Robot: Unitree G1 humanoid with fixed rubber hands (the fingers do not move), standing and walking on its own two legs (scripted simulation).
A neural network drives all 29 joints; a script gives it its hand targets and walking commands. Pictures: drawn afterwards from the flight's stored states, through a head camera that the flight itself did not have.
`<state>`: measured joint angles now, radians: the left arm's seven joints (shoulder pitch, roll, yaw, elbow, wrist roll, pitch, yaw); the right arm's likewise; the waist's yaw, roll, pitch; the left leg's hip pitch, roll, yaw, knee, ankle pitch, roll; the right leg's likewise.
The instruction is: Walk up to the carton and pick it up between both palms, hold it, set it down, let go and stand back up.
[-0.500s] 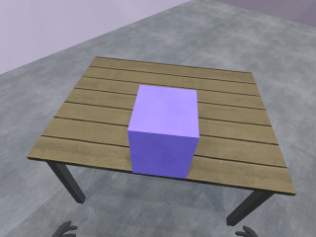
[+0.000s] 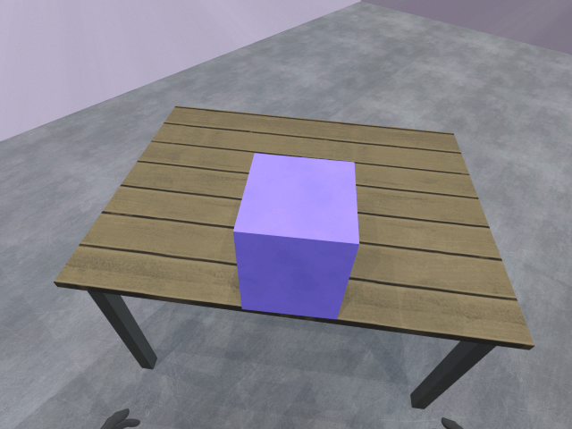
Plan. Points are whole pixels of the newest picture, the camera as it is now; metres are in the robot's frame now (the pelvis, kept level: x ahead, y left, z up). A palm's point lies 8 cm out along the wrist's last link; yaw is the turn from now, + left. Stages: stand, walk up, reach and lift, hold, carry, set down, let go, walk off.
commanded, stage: stand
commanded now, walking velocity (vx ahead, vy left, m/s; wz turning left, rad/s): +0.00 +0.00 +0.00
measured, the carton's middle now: (296, 237) +0.49 -0.02 -0.07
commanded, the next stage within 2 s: none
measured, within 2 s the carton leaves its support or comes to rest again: neither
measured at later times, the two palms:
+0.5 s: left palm out of the picture +0.10 +0.27 -0.11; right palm out of the picture +0.08 -0.26 -0.11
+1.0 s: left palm out of the picture +0.10 +0.27 -0.11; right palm out of the picture +0.08 -0.26 -0.12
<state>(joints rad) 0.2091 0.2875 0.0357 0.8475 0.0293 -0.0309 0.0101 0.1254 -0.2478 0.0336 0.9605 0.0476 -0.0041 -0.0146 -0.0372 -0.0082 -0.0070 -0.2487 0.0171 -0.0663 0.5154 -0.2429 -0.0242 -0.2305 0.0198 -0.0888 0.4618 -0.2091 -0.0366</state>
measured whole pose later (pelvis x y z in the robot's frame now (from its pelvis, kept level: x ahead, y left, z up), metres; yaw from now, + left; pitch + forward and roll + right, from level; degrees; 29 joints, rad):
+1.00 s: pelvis +0.00 +0.00 +0.00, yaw +0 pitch -1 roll -1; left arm 0.21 0.30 0.03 0.90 0.02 -0.04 0.01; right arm 0.13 -0.26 0.03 1.03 0.05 -0.01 -0.01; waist -0.04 0.00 -0.01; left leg -0.25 0.02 -0.07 0.49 -0.22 -0.02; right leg -0.23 0.02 -0.09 0.43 -0.19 -0.04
